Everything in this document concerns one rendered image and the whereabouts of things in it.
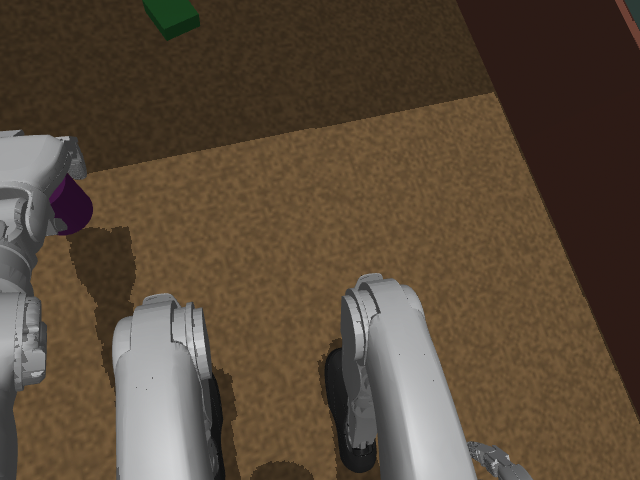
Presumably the left robot hand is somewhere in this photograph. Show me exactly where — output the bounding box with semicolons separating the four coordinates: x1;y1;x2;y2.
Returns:
0;130;87;236

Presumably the bed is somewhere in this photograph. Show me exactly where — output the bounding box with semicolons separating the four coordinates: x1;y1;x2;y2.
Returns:
456;0;640;418

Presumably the left robot foot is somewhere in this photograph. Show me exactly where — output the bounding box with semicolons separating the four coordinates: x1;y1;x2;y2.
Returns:
208;373;225;480

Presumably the right robot hand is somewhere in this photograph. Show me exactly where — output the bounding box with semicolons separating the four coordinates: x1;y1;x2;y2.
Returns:
467;441;533;480

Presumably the right robot foot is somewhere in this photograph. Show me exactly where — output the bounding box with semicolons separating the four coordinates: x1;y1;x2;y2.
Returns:
325;348;377;473

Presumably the left robot arm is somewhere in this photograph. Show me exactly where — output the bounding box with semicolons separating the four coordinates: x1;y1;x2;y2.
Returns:
0;181;51;480

